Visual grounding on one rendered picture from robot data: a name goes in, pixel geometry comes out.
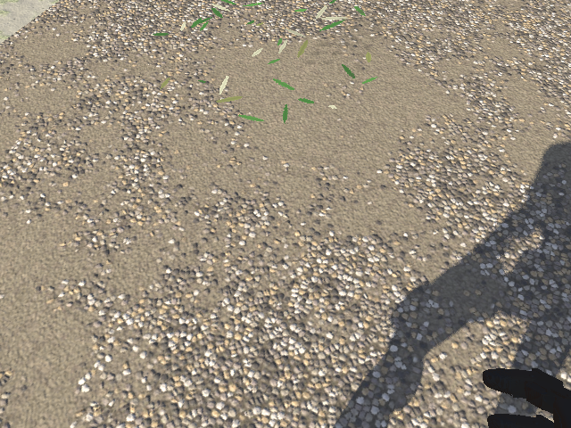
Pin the right robot hand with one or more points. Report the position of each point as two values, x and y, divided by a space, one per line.
540 389

